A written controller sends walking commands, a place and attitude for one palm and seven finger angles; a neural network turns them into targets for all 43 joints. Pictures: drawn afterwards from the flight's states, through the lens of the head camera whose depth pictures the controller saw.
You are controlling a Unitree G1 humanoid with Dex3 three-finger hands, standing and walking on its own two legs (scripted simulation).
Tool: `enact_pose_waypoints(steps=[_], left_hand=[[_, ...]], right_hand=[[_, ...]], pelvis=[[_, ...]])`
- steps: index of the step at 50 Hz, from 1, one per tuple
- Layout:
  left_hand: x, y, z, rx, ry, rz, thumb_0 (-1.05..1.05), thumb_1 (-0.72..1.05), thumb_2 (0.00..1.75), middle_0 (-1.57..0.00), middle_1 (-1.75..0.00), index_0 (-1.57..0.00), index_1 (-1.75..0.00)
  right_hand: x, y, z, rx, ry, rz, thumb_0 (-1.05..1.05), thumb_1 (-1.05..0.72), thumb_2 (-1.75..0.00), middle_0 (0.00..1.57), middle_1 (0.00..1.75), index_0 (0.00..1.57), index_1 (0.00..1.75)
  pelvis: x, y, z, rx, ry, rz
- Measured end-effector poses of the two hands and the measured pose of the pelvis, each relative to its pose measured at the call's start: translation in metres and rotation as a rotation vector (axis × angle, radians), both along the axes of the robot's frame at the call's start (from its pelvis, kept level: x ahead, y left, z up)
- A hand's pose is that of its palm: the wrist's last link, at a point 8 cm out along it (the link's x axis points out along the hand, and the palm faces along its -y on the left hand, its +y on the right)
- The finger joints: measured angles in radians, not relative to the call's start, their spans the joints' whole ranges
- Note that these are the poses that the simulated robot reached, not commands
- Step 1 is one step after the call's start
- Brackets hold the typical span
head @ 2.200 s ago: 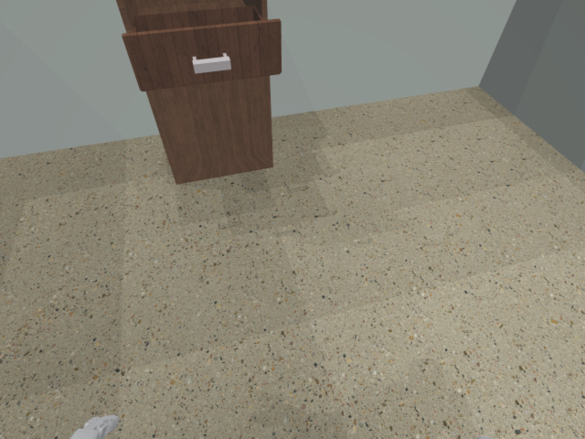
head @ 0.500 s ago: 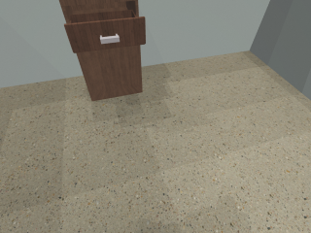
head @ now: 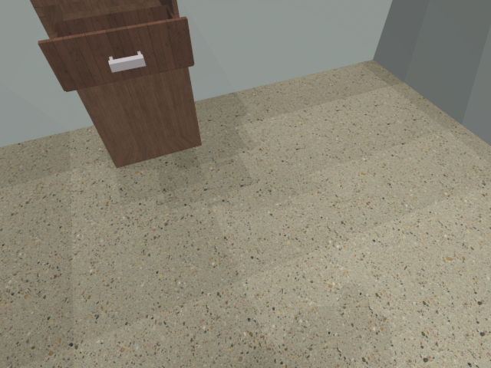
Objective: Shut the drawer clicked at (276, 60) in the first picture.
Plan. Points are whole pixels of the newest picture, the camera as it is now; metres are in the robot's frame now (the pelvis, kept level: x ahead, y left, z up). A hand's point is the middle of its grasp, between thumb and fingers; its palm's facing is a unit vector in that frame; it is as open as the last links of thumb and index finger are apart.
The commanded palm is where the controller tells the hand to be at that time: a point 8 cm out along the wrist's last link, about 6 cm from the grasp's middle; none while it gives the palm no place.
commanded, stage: walk to a spot facing it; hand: left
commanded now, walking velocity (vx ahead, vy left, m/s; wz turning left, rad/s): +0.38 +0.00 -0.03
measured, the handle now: (126, 59) +0.98 +0.43 +0.00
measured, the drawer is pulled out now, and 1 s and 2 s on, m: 0.29 0.29 0.29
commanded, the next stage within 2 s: turn to face it in 0.78 s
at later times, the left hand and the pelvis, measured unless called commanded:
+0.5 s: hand (156, 366) +0.16 +0.18 -0.18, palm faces +0.08 -0.98 -0.16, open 7.4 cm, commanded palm none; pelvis +0.24 +0.02 -0.01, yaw -2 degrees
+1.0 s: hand (210, 178) +0.61 +0.13 -0.16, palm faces -0.19 -0.97 -0.18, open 7.3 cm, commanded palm none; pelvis +0.47 -0.02 +0.00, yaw -7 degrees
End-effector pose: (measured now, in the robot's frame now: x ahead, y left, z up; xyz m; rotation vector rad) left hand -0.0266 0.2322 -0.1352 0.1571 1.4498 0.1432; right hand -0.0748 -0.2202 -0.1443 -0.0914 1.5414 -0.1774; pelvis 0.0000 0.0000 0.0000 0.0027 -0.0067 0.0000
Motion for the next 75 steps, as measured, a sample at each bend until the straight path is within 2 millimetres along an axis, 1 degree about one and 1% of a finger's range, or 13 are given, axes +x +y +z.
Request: enact_pose_waypoints(steps=[2, 5, 15, 19, 22, 31, 37, 43, 51, 56, 64, 71, 75], left_hand=[[0.019, -0.007, 0.003, 0.014, -0.062, 0.032, 0.01, 0.91, 0.90, -0.20, -0.30, -0.21, -0.30], [0.032, -0.016, 0.011, 0.025, -0.081, 0.064, 0.01, 0.91, 0.90, -0.20, -0.30, -0.21, -0.30], [0.047, -0.040, 0.020, -0.027, 0.159, 0.078, 0.00, 0.91, 0.90, -0.20, -0.30, -0.21, -0.30], [0.075, -0.032, 0.008, -0.039, 0.208, 0.111, 0.01, 0.91, 0.90, -0.21, -0.30, -0.21, -0.30], [0.115, -0.016, -0.007, -0.046, 0.211, 0.118, 0.01, 0.91, 0.90, -0.21, -0.30, -0.21, -0.30], [0.329, 0.020, 0.002, -0.035, -0.141, 0.014, 0.01, 0.91, 0.90, -0.20, -0.30, -0.20, -0.30], [0.437, 0.024, 0.018, -0.022, -0.236, -0.056, 0.01, 0.94, 0.90, -0.20, -0.30, -0.20, -0.30], [0.529, 0.002, 0.020, -0.029, -0.238, -0.158, 0.01, 0.92, 0.90, -0.20, -0.30, -0.20, -0.30], [0.646, -0.062, 0.007, -0.043, -0.336, -0.243, 0.01, 0.91, 0.90, -0.20, -0.30, -0.20, -0.30], [0.656, -0.075, 0.018, -0.047, -0.359, -0.157, 0.00, 0.91, 0.90, -0.20, -0.30, -0.21, -0.30], [0.658, -0.037, 0.027, 0.023, -0.349, -0.040, -0.03, 0.94, 0.90, -0.21, -0.30, -0.21, -0.30], [0.629, 0.007, -0.004, 0.013, -0.295, 0.109, 0.00, 0.92, 0.90, -0.21, -0.30, -0.21, -0.30], [0.602, 0.032, -0.014, 0.028, -0.209, 0.173, 0.00, 0.91, 0.90, -0.20, -0.30, -0.20, -0.30]], right_hand=[[0.005, -0.002, 0.001, 0.022, 0.062, 0.012, 0.01, -0.91, -0.89, 0.20, 0.30, 0.20, 0.30], [0.043, -0.009, 0.008, 0.025, 0.055, 0.030, 0.01, -0.91, -0.89, 0.20, 0.30, 0.20, 0.30], [0.281, -0.011, 0.016, 0.008, -0.351, 0.070, 0.01, -0.91, -0.89, 0.20, 0.30, 0.20, 0.30], [0.369, 0.007, 0.014, 0.003, -0.454, 0.123, 0.01, -0.91, -0.89, 0.20, 0.29, 0.20, 0.30], [0.408, 0.017, 0.010, -0.022, -0.499, 0.130, 0.01, -0.91, -0.89, 0.20, 0.30, 0.20, 0.30], [0.398, 0.013, 0.030, -0.094, -0.319, 0.031, -0.01, -0.95, -0.89, 0.20, 0.30, 0.20, 0.30], [0.384, 0.015, 0.035, -0.081, -0.189, -0.045, 0.00, -0.93, -0.89, 0.20, 0.30, 0.20, 0.30], [0.380, 0.025, 0.031, -0.039, -0.068, -0.148, 0.00, -0.92, -0.89, 0.20, 0.30, 0.20, 0.30], [0.396, 0.026, 0.016, 0.050, 0.136, -0.235, 0.01, -0.91, -0.89, 0.20, 0.30, 0.20, 0.30], [0.469, -0.003, 0.015, 0.044, 0.074, -0.161, 0.01, -0.91, -0.89, 0.20, 0.30, 0.20, 0.30], [0.620, -0.042, 0.021, -0.033, -0.199, 0.006, 0.01, -0.91, -0.89, 0.20, 0.30, 0.20, 0.30], [0.724, -0.031, 0.033, -0.108, -0.347, 0.199, 0.01, -0.91, -0.89, 0.20, 0.29, 0.19, 0.30], [0.756, -0.013, 0.041, -0.128, -0.399, 0.278, 0.00, -0.91, -0.89, 0.20, 0.29, 0.20, 0.30]], pelvis=[[0.015, -0.007, 0.001, 0.004, -0.001, 0.018], [0.040, -0.013, 0.010, 0.021, -0.002, 0.004], [0.129, -0.003, 0.013, 0.016, 0.010, -0.031], [0.176, 0.008, -0.001, 0.006, 0.004, -0.021], [0.216, 0.019, -0.012, -0.015, -0.007, -0.016], [0.294, 0.031, 0.015, 0.000, -0.028, -0.051], [0.346, 0.027, 0.024, 0.002, -0.021, -0.073], [0.401, 0.012, 0.023, 0.000, -0.016, -0.116], [0.477, -0.029, 0.002, 0.005, -0.006, -0.109], [0.502, -0.038, 0.012, 0.004, -0.021, -0.059], [0.529, -0.031, 0.019, -0.013, -0.009, 0.037], [0.550, -0.003, 0.002, -0.044, -0.014, 0.124], [0.553, 0.009, 0.000, -0.036, -0.012, 0.155]])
